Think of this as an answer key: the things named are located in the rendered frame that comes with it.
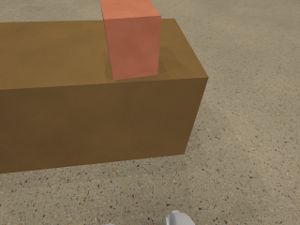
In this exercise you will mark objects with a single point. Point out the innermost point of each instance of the right robot thigh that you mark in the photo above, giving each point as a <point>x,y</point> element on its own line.
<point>178,218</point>

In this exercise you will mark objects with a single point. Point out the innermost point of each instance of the pedestal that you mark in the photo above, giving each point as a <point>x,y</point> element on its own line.
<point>60,107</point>

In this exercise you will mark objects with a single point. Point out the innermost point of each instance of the carton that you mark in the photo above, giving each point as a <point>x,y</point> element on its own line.
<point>132,30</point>

